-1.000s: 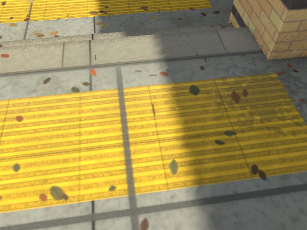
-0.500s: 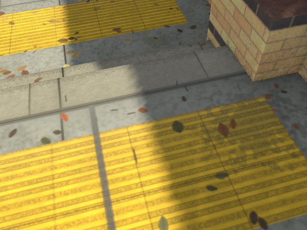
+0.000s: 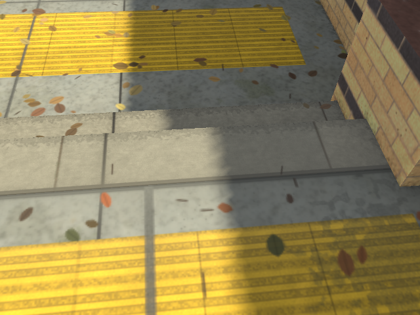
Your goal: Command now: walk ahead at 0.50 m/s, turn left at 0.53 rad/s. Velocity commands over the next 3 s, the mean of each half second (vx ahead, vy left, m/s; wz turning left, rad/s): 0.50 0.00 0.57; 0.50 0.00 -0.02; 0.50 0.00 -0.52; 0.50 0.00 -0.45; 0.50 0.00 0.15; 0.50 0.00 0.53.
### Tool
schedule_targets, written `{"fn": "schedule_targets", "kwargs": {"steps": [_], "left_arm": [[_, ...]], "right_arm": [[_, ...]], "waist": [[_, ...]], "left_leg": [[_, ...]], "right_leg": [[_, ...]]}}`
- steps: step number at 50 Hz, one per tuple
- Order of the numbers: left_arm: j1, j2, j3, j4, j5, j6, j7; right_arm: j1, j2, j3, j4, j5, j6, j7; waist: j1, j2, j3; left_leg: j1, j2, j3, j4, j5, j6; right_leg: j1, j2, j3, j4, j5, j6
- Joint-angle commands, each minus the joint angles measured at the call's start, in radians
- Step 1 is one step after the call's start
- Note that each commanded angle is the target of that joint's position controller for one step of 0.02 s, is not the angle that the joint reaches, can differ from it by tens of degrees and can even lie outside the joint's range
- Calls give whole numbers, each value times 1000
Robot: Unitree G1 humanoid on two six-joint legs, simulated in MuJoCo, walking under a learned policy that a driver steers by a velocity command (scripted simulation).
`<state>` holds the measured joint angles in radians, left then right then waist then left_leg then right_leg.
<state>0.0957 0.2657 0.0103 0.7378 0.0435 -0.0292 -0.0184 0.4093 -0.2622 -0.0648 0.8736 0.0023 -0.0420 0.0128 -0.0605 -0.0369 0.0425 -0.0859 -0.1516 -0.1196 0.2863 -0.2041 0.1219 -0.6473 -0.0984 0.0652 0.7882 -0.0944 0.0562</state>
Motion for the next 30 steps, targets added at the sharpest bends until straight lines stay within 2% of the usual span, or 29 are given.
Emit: {"fn": "schedule_targets", "kwargs": {"steps": [1, 3, 5, 7, 8, 9, 10, 11, 12, 13, 14, 15, 16, 19, 23, 26, 28, 30], "left_arm": [[-131, 69, 11, -100, -8, -17, -2], [-174, 73, 7, -120, -12, -24, -3], [-163, 90, 10, -128, -15, -33, -1], [-42, 123, 22, -96, -19, -42, 8], [76, 145, 33, -62, -17, -52, 19], [212, 206, 51, -45, 1, -64, 36], [301, 284, 72, -52, 21, -56, 50], [257, 289, 80, -43, 5, -38, 46], [191, 183, 62, -59, -3, -30, 40], [148, 117, 46, -60, -10, -32, 35], [130, 95, 39, -55, -7, -35, 34], [144, 92, 37, -39, -9, -42, 36], [157, 95, 39, -27, -13, -51, 33], [195, 107, 48, -1, -26, -74, 23], [231, 110, 54, 29, -25, -73, 19], [248, 118, 58, 47, -25, -71, 18], [290, 127, 60, 68, -25, -69, 20], [340, 133, 59, 102, -23, -61, 18]], "right_arm": [[73, -165, -41, -41, -5, -7, -10], [88, -169, -43, -44, -14, -5, -15], [68, -180, -47, -56, -19, -4, -22], [-1, -199, -51, -78, -21, -6, -24], [-24, -201, -50, -83, -15, -12, -17], [-23, -160, -38, -96, -1, -21, -6], [30, -69, -16, -130, 27, -26, -7], [88, -113, -18, -139, 1, -15, -11], [48, -151, -24, -106, -21, 1, -14], [-16, -141, -22, -108, -27, 5, -2], [-38, -122, -20, -113, -28, 10, 7], [-52, -117, -20, -119, -39, 20, 16], [-51, -109, -18, -117, -42, 31, 24], [-118, -93, -12, -153, -39, 44, 41], [-248, -77, -1, -201, -38, 44, 55], [-344, -52, 15, -232, -34, 37, 67], [-408, -43, 24, -255, -38, 35, 73], [-430, -40, 29, -261, -44, 32, 65]], "waist": [[-28, 99, -9], [-40, 106, -10], [-21, 117, -14], [46, 127, -45], [107, 96, -100], [164, 7, -212], [166, -161, -333], [100, -248, -340], [85, -73, -190], [86, 5, -92], [70, -16, -52], [63, -59, -31], [57, -72, -29], [53, -63, -34], [71, -49, -1], [90, -50, 18], [111, -45, 34], [118, -47, 45]], "left_leg": [[18, 236, -208, -40, 348, 96], [58, 249, -235, 2, 408, 95], [69, 265, -271, 45, 437, 76], [6, 256, -286, 125, 508, 38], [-35, 212, -262, 254, 542, 14], [-127, 149, -196, 479, 417, -14], [-379, 26, -56, 756, -92, -47], [-526, 29, -3, 890, -358, -44], [-563, 106, -7, 946, -268, -43], [-547, 134, 8, 916, -192, -51], [-523, 161, 21, 878, -157, -59], [-510, 180, 30, 857, -144, -67], [-497, 184, 42, 860, -127, -73], [-553, 198, 49, 847, -58, -84], [-631, 213, 77, 727, 68, -102], [-573, 213, 129, 544, 173, -93], [-524, 205, 159, 441, 161, -74], [-472, 177, 179, 361, 97, -49]], "right_leg": [[0, 56, -52, -90, 70, 5], [9, 75, -50, -141, 53, -6], [78, 89, -31, -207, 16, -24], [287, 122, -33, -277, -58, -54], [458, 130, -37, -340, -47, -77], [677, -12, 94, -377, -149, -124], [925, -278, 447, -438, -315, -195], [897, -359, 729, -509, -377, -268], [766, -316, 606, -512, -439, -258], [647, -255, 444, -536, -356, -237], [580, -207, 323, -564, -242, -211], [542, -176, 237, -577, -141, -201], [525, -156, 174, -587, -57, -197], [544, -166, 75, -616, 94, -215], [573, -149, -58, -642, 174, -215], [569, -127, -153, -637, 200, -193], [580, -141, -172, -635, 220, -187], [615, -160, -170, -621, 281, -189]]}}
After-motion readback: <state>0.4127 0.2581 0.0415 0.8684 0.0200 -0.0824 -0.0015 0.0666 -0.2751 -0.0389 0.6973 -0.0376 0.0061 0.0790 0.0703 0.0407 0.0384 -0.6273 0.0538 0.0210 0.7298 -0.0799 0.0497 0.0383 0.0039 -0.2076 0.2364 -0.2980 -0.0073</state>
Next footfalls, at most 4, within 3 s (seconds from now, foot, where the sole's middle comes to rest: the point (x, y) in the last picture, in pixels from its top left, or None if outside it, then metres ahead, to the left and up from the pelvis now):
0.18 right None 0.28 -0.13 -0.78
0.70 left None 0.46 0.17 -0.78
1.24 right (182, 223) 0.79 0.06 -0.78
1.78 left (148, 158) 1.09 0.19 -0.78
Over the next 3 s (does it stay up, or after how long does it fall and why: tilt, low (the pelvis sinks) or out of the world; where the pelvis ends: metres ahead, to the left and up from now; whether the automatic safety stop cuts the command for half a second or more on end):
stays up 1.43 0.01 -0.18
